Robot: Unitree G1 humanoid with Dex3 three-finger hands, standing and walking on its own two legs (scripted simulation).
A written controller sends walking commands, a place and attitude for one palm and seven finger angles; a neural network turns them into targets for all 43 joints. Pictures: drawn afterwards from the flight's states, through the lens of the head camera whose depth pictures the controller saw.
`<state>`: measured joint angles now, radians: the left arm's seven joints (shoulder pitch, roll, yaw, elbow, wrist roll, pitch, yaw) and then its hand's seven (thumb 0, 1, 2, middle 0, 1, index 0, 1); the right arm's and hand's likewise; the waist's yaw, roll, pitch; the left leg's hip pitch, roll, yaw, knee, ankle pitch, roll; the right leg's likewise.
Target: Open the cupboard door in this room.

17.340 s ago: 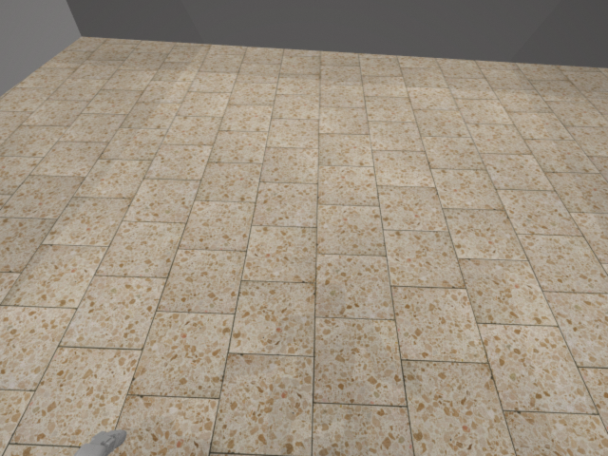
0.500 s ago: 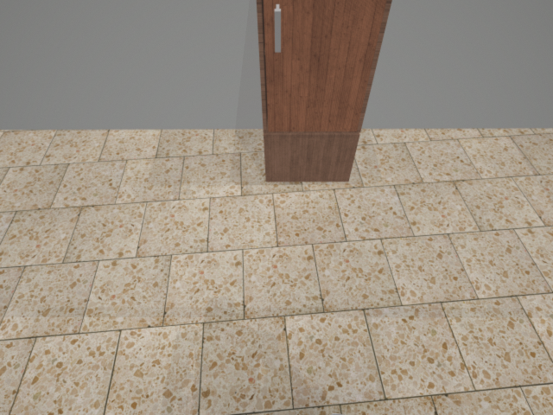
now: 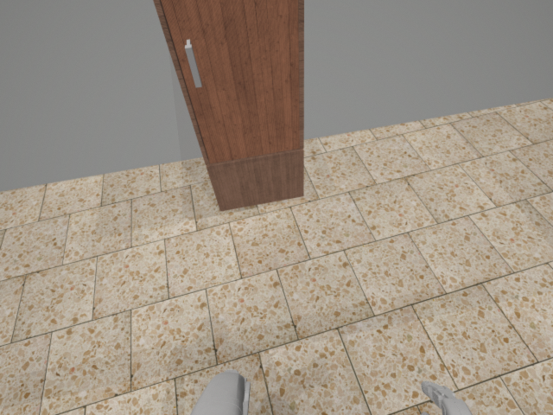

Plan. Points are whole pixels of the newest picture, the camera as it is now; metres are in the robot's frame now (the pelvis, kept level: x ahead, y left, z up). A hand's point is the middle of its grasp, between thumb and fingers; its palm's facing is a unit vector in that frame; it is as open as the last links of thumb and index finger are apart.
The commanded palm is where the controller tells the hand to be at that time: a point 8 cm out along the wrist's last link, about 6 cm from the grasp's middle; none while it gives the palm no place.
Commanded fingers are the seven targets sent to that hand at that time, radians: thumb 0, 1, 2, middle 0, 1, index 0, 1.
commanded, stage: walk to a spot facing it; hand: left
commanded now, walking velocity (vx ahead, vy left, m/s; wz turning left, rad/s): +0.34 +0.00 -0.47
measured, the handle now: (193, 63) +0.99 +0.37 -0.02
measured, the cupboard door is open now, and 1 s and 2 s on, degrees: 0 0 0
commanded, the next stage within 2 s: none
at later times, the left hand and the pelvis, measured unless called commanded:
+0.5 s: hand (164, 303) +0.32 +0.29 -0.18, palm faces -0.22 -0.94 -0.25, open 7.4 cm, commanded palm none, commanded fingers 0.00 0.90 0.90 -0.20 -0.30 -0.20 -0.30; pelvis +0.18 +0.09 -0.01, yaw -18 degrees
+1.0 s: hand (271, 261) +0.43 +0.08 -0.17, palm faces -0.61 -0.76 -0.21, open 7.4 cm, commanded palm none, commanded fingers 0.00 0.90 0.90 -0.20 -0.30 -0.20 -0.30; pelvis +0.21 +0.03 -0.03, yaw -36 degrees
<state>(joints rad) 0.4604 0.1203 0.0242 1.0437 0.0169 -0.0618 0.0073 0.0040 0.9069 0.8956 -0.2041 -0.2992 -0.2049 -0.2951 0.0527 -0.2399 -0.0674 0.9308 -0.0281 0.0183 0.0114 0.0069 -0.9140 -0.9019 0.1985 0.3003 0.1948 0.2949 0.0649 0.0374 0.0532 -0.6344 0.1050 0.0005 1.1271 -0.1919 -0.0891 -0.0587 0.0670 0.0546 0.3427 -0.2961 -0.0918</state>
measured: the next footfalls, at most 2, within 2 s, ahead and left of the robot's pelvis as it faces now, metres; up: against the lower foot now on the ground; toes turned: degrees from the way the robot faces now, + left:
left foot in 0.26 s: +0.26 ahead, +0.14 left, +0.00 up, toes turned -4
right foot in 0.94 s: +0.20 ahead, -0.07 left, +0.00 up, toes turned -42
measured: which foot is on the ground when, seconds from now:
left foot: up 0.00-0.24, down 0.26-0.94, up 0.96-1.00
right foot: down 0.00-0.26, up 0.28-0.92, down 0.94-1.00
